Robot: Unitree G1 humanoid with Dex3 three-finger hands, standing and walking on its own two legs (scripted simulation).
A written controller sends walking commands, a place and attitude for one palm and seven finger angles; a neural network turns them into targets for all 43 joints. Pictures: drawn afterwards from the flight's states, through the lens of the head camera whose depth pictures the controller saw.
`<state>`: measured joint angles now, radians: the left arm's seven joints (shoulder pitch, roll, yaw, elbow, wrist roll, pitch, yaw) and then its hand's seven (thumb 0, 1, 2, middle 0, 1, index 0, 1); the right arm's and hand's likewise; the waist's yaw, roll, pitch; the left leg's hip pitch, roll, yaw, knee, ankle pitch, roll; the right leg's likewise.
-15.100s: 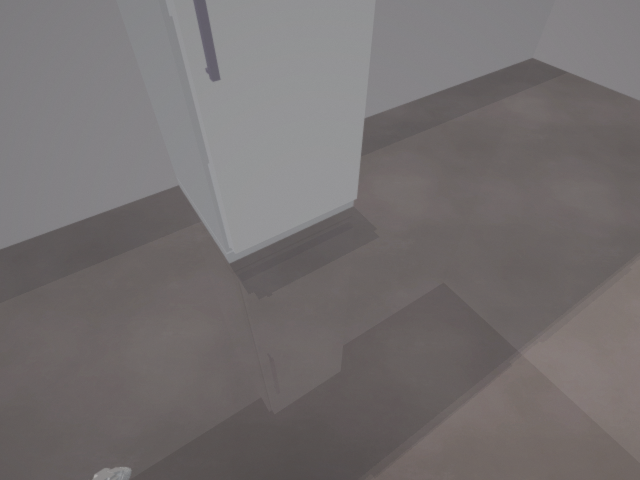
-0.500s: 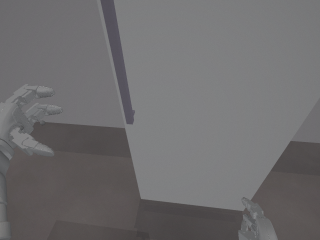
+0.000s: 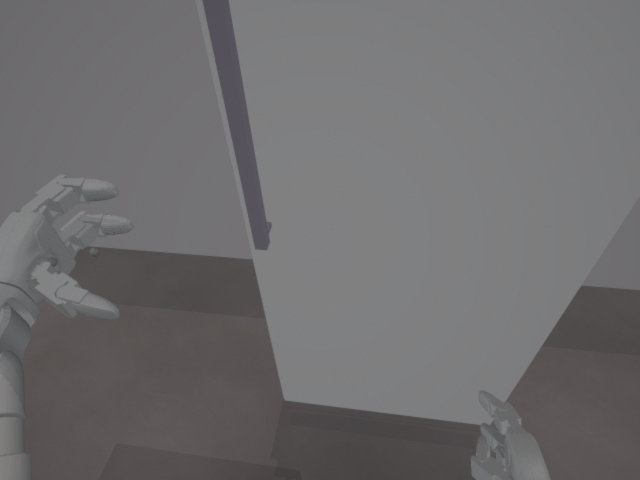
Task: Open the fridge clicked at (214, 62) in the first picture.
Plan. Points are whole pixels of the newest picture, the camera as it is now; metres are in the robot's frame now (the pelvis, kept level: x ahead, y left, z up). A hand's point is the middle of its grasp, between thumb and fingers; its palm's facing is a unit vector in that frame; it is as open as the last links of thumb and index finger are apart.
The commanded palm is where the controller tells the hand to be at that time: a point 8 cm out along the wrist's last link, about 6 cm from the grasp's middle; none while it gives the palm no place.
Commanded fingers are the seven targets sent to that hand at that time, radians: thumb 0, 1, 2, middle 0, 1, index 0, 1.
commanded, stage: move the hooked fingers beside the handle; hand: left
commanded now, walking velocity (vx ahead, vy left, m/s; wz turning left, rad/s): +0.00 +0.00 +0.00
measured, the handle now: (241, 107) +0.49 +0.16 +0.26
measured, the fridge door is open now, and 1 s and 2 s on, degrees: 0 0 0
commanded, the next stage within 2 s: none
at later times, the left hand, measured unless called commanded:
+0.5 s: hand (135, 222) +0.33 +0.26 +0.19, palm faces +0.03 -1.00 -0.06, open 14.0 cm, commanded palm +0.30 +0.30 +0.19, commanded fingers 0.00 -0.50 0.30 -0.30 -1.20 -0.30 -1.20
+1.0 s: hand (168, 201) +0.38 +0.24 +0.19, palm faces +0.02 -1.00 -0.04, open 14.0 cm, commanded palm +0.36 +0.29 +0.19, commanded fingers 0.00 -0.50 0.30 -0.30 -1.20 -0.30 -1.20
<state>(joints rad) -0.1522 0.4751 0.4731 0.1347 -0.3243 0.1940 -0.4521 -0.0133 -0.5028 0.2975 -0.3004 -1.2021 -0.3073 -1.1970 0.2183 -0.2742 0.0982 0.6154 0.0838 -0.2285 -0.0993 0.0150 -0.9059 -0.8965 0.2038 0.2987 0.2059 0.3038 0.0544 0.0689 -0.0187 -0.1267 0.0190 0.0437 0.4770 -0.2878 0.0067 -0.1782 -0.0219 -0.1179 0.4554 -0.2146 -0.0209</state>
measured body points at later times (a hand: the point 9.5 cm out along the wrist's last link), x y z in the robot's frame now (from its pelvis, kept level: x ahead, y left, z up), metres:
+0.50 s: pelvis +0.00 +0.00 +0.00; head -0.01 -0.02 +0.45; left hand +0.33 +0.31 +0.20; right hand +0.17 -0.24 -0.08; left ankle -0.01 +0.11 -0.74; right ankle +0.02 -0.11 -0.74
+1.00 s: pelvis +0.01 +0.00 +0.00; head +0.00 -0.02 +0.45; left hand +0.38 +0.29 +0.19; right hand +0.15 -0.25 -0.09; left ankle -0.01 +0.11 -0.74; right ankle +0.02 -0.11 -0.74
